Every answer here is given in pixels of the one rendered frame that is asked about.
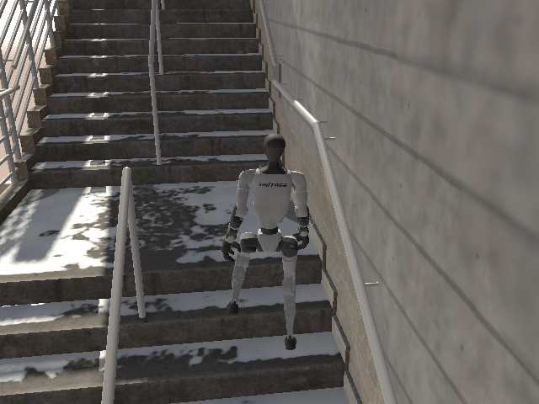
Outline stairs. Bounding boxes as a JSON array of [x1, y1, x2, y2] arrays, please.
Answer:
[[28, 0, 282, 189], [0, 262, 350, 404]]

